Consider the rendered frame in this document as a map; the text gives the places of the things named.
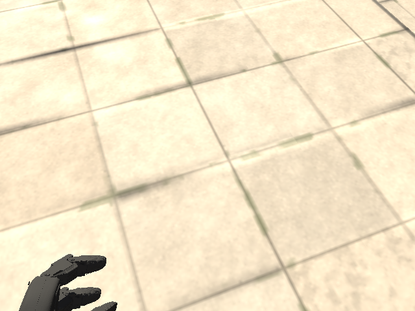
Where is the left robot hand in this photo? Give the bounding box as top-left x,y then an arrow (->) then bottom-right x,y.
19,254 -> 117,311

